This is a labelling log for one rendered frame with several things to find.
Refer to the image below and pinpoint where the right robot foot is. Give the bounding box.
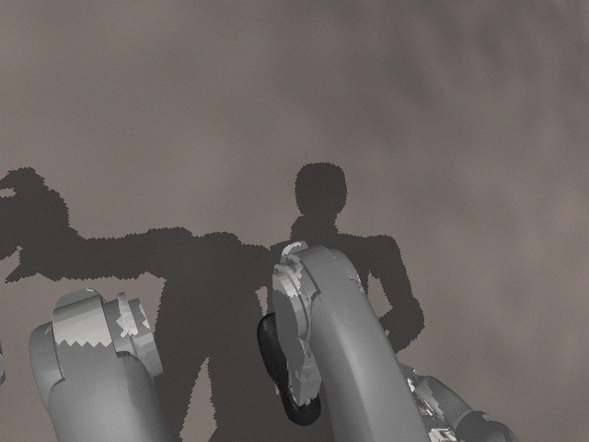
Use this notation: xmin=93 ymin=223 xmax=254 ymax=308
xmin=257 ymin=312 xmax=321 ymax=426

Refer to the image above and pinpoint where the right robot hand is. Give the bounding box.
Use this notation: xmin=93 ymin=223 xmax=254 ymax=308
xmin=399 ymin=363 xmax=474 ymax=442

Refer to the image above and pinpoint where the right robot arm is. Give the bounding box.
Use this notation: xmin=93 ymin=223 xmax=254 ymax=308
xmin=455 ymin=411 xmax=520 ymax=442

